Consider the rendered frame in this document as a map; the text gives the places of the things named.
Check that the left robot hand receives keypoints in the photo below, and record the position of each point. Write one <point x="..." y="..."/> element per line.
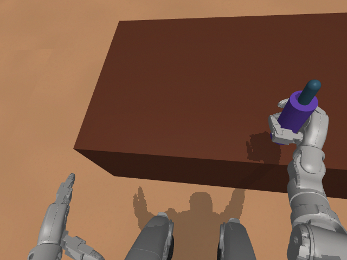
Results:
<point x="53" y="228"/>

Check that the bottle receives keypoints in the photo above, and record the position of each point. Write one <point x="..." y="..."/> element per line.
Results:
<point x="299" y="107"/>

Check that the right robot arm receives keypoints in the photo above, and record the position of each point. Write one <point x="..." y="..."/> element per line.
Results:
<point x="317" y="233"/>

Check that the right robot hand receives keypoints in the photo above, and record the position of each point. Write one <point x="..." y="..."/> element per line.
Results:
<point x="312" y="133"/>

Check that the left robot arm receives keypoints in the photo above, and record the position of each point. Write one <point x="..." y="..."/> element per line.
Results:
<point x="48" y="251"/>

